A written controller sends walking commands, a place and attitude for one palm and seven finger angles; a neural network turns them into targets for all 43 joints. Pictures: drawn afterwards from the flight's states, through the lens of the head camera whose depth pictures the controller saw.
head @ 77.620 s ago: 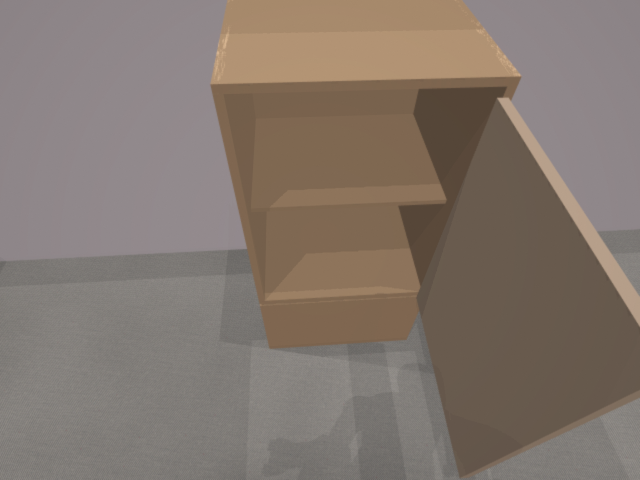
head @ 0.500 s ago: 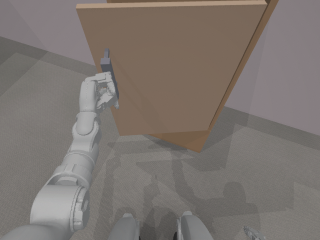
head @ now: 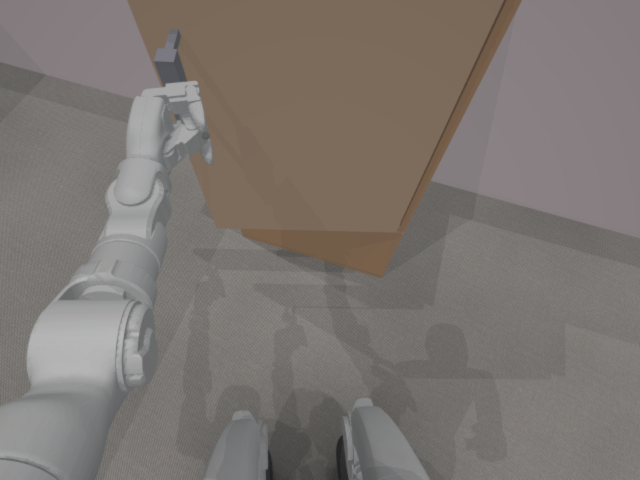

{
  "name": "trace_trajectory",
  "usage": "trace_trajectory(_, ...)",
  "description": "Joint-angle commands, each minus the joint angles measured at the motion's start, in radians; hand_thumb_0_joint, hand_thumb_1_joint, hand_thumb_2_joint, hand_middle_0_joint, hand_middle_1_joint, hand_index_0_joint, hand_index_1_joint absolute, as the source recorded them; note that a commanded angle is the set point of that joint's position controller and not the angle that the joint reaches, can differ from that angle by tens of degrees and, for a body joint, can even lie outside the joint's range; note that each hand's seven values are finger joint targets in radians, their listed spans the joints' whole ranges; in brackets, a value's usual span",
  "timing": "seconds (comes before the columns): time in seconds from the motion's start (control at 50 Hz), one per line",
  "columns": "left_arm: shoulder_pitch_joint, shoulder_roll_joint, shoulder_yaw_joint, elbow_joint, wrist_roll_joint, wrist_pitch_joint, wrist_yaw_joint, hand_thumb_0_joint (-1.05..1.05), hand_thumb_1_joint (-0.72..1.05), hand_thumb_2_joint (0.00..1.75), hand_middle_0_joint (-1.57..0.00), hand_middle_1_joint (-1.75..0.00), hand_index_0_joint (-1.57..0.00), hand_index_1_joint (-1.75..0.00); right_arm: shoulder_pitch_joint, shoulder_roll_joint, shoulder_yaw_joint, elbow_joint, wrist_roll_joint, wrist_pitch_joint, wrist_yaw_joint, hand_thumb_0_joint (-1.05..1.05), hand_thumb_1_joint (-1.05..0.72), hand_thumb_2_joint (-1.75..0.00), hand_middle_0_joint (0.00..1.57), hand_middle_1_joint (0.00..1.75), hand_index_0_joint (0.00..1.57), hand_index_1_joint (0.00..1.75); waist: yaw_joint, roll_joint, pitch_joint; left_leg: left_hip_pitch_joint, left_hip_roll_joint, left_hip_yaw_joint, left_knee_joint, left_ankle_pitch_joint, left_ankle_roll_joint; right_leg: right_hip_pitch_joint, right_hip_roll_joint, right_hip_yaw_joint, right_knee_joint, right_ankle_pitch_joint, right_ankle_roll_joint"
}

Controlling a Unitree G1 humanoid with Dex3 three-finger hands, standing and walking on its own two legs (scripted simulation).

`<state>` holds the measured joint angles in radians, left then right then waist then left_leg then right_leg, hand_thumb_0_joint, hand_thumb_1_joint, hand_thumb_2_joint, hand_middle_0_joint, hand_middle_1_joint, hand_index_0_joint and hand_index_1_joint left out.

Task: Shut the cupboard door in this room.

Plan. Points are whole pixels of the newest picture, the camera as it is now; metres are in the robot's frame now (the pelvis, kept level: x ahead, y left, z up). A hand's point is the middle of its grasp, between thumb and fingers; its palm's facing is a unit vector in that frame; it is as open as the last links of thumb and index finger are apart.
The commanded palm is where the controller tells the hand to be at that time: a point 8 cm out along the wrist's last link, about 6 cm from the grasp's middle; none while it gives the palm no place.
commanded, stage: push the door shut along its arc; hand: left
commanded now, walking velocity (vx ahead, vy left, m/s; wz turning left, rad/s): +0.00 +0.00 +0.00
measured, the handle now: (184, 91) +0.60 +0.13 +0.08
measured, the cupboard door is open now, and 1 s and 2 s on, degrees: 17 5 5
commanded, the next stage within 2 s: pull the fist back off the door in 0.78 s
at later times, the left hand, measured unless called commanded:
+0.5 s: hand (227, 98) +0.57 +0.07 +0.09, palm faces -0.25 -0.97 -0.03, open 3.1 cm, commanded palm +0.58 +0.11 +0.08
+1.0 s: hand (252, 58) +0.63 +0.04 +0.10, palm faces -0.09 -0.99 +0.12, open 3.1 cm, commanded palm +0.60 +0.07 +0.08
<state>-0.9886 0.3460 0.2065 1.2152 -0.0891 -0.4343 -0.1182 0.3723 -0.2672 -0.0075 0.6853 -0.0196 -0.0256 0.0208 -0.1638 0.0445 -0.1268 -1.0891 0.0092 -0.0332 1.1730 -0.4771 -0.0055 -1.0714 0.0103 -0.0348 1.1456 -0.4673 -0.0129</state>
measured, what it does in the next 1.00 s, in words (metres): stands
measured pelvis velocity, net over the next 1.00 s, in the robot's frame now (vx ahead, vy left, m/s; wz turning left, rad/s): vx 0.01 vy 0.01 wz -0.06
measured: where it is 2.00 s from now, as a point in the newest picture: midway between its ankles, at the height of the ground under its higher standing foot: outside the picture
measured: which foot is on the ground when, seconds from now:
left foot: down 0.00-1.00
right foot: down 0.00-1.00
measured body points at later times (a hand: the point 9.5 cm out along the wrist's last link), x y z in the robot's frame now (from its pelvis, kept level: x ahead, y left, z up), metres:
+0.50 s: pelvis +0.00 +0.00 -0.02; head +0.17 +0.00 +0.40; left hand +0.58 +0.12 +0.09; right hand -0.03 -0.26 -0.13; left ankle +0.04 +0.12 -0.64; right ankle +0.04 -0.12 -0.64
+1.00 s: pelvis +0.01 +0.01 -0.03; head +0.20 +0.01 +0.38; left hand +0.63 +0.09 +0.10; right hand -0.07 -0.23 -0.12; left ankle +0.04 +0.12 -0.64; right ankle +0.04 -0.12 -0.64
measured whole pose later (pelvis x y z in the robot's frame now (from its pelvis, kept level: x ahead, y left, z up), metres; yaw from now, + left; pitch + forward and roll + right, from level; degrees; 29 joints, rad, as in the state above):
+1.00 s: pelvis +0.01 +0.01 -0.03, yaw -3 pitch +32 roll -4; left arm -1.43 0.46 0.39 1.34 0.02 -0.23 -0.01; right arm 0.46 -0.25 0.04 0.64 -0.09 -0.04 0.06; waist -0.30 0.08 -0.13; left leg -1.34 0.04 -0.04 1.30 -0.53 0.00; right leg -1.31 0.05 -0.04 1.23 -0.48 0.00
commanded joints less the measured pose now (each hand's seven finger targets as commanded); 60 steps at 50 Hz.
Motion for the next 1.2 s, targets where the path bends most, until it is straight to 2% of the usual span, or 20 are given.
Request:
trace_trajectory(0.0,-0.606,0.116,-0.012,-0.214,0.007,-0.051,-0.041,0.0,0.9,0.9,-1.3,-1.5,-1.3,-1.5,0.16,-0.17,-0.051,-0.057,0.001,-0.019,-0.015,0.0,-0.9,-0.9,0.2,0.3,0.2,0.3,-0.092,0.063,-0.483,0.363,0.001,-0.043,-0.114,0.201,0.038,0.126,0.017,0.021,-0.157,0.184,-0.01)
trace_trajectory(0.08,-0.64,0.141,-0.001,-0.206,0.011,-0.038,-0.06,0.0,0.9,0.9,-1.3,-1.5,-1.3,-1.5,0.181,-0.172,-0.048,-0.057,0.0,-0.02,-0.011,0.0,-0.9,-0.9,0.2,0.3,0.2,0.3,-0.098,0.089,-0.521,0.367,0.002,-0.044,-0.098,0.232,0.039,0.124,0.02,0.022,-0.145,0.206,-0.011)
trace_trajectory(0.16,-0.648,0.261,0.092,-0.145,0.02,-0.004,-0.061,0.0,0.9,0.9,-1.3,-1.5,-1.3,-1.5,0.201,-0.176,-0.035,-0.067,-0.003,-0.013,-0.012,0.0,-0.9,-0.9,0.2,0.3,0.2,0.3,-0.094,0.056,-0.503,0.265,0.001,-0.03,-0.077,0.221,0.048,0.169,0.025,0.033,-0.134,0.216,-0.009)
trace_trajectory(0.18,-0.664,0.235,0.06,-0.147,0.03,0.0,-0.065,0.0,0.9,0.9,-1.3,-1.5,-1.3,-1.5,0.198,-0.171,-0.033,-0.072,-0.001,-0.013,-0.008,0.0,-0.9,-0.9,0.2,0.3,0.2,0.3,-0.106,0.062,-0.504,0.254,-0.001,-0.024,-0.071,0.219,0.05,0.167,0.024,0.038,-0.136,0.225,-0.005)
trace_trajectory(0.22,-0.691,0.259,0.062,-0.148,0.048,0.002,-0.071,0.0,0.9,0.9,-1.3,-1.5,-1.3,-1.5,0.207,-0.172,-0.032,-0.072,-0.003,-0.011,-0.007,0.0,-0.9,-0.9,0.2,0.3,0.2,0.3,-0.114,0.074,-0.507,0.247,0.003,-0.024,-0.06,0.224,0.05,0.16,0.025,0.039,-0.131,0.227,-0.005)
trace_trajectory(0.26,-0.694,0.283,0.08,-0.155,0.046,0.004,-0.084,0.0,0.9,0.9,-1.3,-1.5,-1.3,-1.5,0.219,-0.177,-0.033,-0.078,-0.004,-0.011,-0.005,0.0,-0.9,-0.9,0.2,0.3,0.2,0.3,-0.111,0.091,-0.544,0.272,0.004,-0.028,-0.054,0.25,0.05,0.158,0.03,0.036,-0.121,0.243,-0.009)
trace_trajectory(0.38,-0.795,0.29,0.057,-0.14,0.041,0.049,-0.134,0.0,0.9,0.9,-1.3,-1.5,-1.3,-1.5,0.237,-0.179,-0.028,-0.067,0.001,-0.015,-0.01,0.0,-0.9,-0.9,0.2,0.3,0.2,0.3,-0.147,0.112,-0.559,0.258,0.009,-0.03,-0.031,0.248,0.053,0.132,0.033,0.037,-0.119,0.243,-0.006)
trace_trajectory(0.6,-0.892,0.334,0.072,-0.117,0.063,0.092,-0.159,0.0,0.9,0.9,-1.3,-1.5,-1.3,-1.5,0.277,-0.184,-0.023,-0.046,-0.012,-0.029,-0.008,0.0,-0.9,-0.9,0.2,0.3,0.2,0.3,-0.17,0.172,-0.585,0.301,0.018,-0.05,0.003,0.316,0.049,0.049,0.043,0.013,-0.094,0.252,-0.014)
trace_trajectory(0.66,-0.951,0.323,0.055,-0.097,0.073,0.103,-0.162,0.0,0.9,0.9,-1.3,-1.5,-1.3,-1.5,0.287,-0.186,-0.02,-0.037,-0.017,-0.031,-0.009,0.0,-0.9,-0.9,0.2,0.3,0.2,0.3,-0.2,0.172,-0.563,0.284,0.019,-0.054,0.013,0.306,0.054,0.016,0.046,0.011,-0.09,0.24,-0.013)
trace_trajectory(0.7,-0.975,0.35,0.066,-0.098,0.081,0.11,-0.166,0.0,0.9,0.9,-1.3,-1.5,-1.3,-1.5,0.291,-0.191,-0.021,-0.032,-0.018,-0.031,-0.01,0.0,-0.9,-0.9,0.2,0.3,0.2,0.3,-0.2,0.189,-0.583,0.293,0.02,-0.057,0.019,0.312,0.051,0.009,0.046,0.006,-0.085,0.238,-0.015)
trace_trajectory(0.78,-0.995,0.317,0.041,-0.081,0.086,0.128,-0.181,0.0,0.9,0.9,-1.3,-1.5,-1.3,-1.5,0.299,-0.191,-0.021,-0.026,-0.022,-0.035,-0.008,0.0,-0.9,-0.9,0.2,0.3,0.2,0.3,-0.208,0.231,-0.598,0.337,0.021,-0.066,0.031,0.349,0.048,-0.043,0.05,-0.004,-0.073,0.246,-0.019)
trace_trajectory(0.86,-1.01,0.357,0.07,-0.067,0.094,0.15,-0.186,0.0,0.9,0.9,-1.3,-1.5,-1.3,-1.5,0.315,-0.194,-0.018,-0.025,-0.028,-0.034,-0.007,0.0,-0.9,-0.9,0.2,0.3,0.2,0.3,-0.213,0.232,-0.61,0.332,0.021,-0.073,0.039,0.373,0.049,-0.052,0.054,-0.013,-0.057,0.257,-0.023)
trace_trajectory(0.88,-0.959,0.385,0.275,-0.068,0.021,0.167,-0.005,0.0,0.9,0.9,-1.3,-1.5,-1.3,-1.5,0.34,-0.176,-0.002,-0.058,-0.045,-0.032,0.0,0.0,-0.9,-0.9,0.2,0.3,0.2,0.3,-0.149,0.233,-0.627,0.279,0.029,-0.082,0.02,0.352,0.036,-0.006,0.044,-0.013,-0.062,0.256,-0.015)
trace_trajectory(0.92,-0.856,0.279,0.243,-0.022,0.056,0.185,0.168,0.0,0.9,0.9,-1.3,-1.5,-1.3,-1.5,0.332,-0.166,-0.009,-0.07,-0.068,-0.024,0.032,0.0,-0.9,-0.9,0.2,0.3,0.2,0.3,-0.156,0.157,-0.595,0.24,0.031,-0.073,0.005,0.338,0.031,0.002,0.041,-0.024,-0.065,0.247,0.001)
trace_trajectory(0.96,-0.801,0.284,0.272,-0.037,0.131,0.158,0.32,0.0,0.9,0.9,-1.3,-1.5,-1.3,-1.5,0.34,-0.163,-0.015,-0.081,-0.094,-0.012,0.057,0.0,-0.9,-0.9,0.2,0.3,0.2,0.3,-0.129,0.139,-0.611,0.222,0.028,-0.064,0.003,0.36,0.026,0.035,0.042,-0.025,-0.057,0.271,0.005)
trace_trajectory(1.0,-0.786,0.272,0.236,-0.067,0.234,0.122,0.433,0.0,0.9,0.9,-1.3,-1.5,-1.3,-1.5,0.341,-0.158,-0.023,-0.081,-0.112,-0.005,0.084,0.0,-0.9,-0.9,0.2,0.3,0.2,0.3,-0.129,0.143,-0.615,0.203,0.027,-0.041,0.008,0.371,0.025,0.055,0.037,-0.018,-0.057,0.301,0.008)
trace_trajectory(1.02,-0.793,0.278,0.213,-0.091,0.277,0.1,0.451,0.0,0.9,0.9,-1.3,-1.5,-1.3,-1.5,0.351,-0.158,-0.033,-0.073,-0.114,0.001,0.093,0.0,-0.9,-0.9,0.2,0.3,0.2,0.3,-0.136,0.145,-0.625,0.215,0.027,-0.032,0.005,0.384,0.026,0.075,0.038,-0.012,-0.063,0.325,0.007)
trace_trajectory(1.06,-0.808,0.265,0.191,-0.17,0.294,0.053,0.443,0.0,0.9,0.9,-1.3,-1.5,-1.3,-1.5,0.358,-0.161,-0.05,-0.076,-0.112,0.01,0.101,0.0,-0.9,-0.9,0.2,0.3,0.2,0.3,-0.139,0.128,-0.684,0.266,0.023,-0.031,-0.007,0.416,0.028,0.131,0.04,-0.005,-0.073,0.378,0.004)
trace_trajectory(1.1,-0.824,0.236,0.166,-0.236,0.255,0.02,0.4,0.0,0.9,0.9,-1.3,-1.5,-1.3,-1.5,0.349,-0.155,-0.061,-0.072,-0.098,0.016,0.098,0.0,-0.9,-0.9,0.2,0.3,0.2,0.3,-0.134,0.129,-0.722,0.295,0.016,-0.017,-0.03,0.414,0.027,0.212,0.039,0.008,-0.1,0.422,0.005)
trace_trajectory(1.18,-0.779,0.201,0.162,-0.268,0.18,-0.003,0.341,0.0,0.9,0.9,-1.3,-1.5,-1.3,-1.5,0.333,-0.147,-0.064,-0.061,-0.077,0.021,0.082,0.0,-0.9,-0.9,0.2,0.3,0.2,0.3,-0.118,0.107,-0.706,0.325,0.008,-0.004,-0.068,0.377,0.028,0.276,0.038,0.016,-0.137,0.424,0.01)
